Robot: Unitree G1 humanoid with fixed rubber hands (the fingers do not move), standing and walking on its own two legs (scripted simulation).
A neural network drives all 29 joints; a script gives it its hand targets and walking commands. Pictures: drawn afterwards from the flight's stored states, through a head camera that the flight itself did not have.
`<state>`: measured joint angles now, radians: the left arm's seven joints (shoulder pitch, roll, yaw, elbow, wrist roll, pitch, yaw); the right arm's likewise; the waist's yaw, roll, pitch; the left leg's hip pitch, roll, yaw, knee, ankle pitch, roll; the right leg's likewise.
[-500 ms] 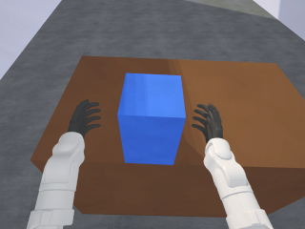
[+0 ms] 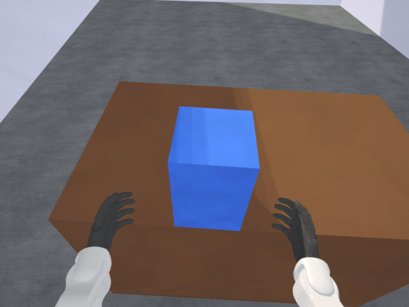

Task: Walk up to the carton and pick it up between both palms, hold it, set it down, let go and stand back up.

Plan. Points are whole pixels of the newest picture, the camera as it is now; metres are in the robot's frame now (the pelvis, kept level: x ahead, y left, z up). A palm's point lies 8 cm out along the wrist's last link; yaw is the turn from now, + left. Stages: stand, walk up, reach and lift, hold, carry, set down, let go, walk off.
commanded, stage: set down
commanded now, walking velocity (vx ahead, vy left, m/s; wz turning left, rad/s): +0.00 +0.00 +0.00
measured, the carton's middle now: (211, 172) +0.39 +0.01 +0.03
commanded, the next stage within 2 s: let go in 1.16 s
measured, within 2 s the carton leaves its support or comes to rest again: neither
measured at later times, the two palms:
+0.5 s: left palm (100, 265) +0.19 +0.21 -0.02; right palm (308, 276) +0.19 -0.18 -0.02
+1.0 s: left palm (92, 285) +0.17 +0.23 -0.06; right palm (312, 294) +0.17 -0.20 -0.06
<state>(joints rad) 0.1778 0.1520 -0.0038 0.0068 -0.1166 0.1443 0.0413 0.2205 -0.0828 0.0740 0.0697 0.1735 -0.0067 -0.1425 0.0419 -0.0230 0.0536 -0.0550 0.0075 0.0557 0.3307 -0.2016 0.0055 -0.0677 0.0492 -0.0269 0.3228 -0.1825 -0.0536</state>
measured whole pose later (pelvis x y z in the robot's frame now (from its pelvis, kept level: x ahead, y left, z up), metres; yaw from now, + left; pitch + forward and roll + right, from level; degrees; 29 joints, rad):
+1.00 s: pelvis +0.02 +0.01 +0.00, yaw +0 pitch -5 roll +0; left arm 0.31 0.20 -0.02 0.36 -0.01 0.04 0.01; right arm 0.32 -0.15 0.02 0.48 0.07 -0.17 -0.01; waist 0.03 -0.01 0.05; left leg -0.02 0.00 0.04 0.35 -0.25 0.01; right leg -0.02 0.05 -0.02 0.31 -0.21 -0.04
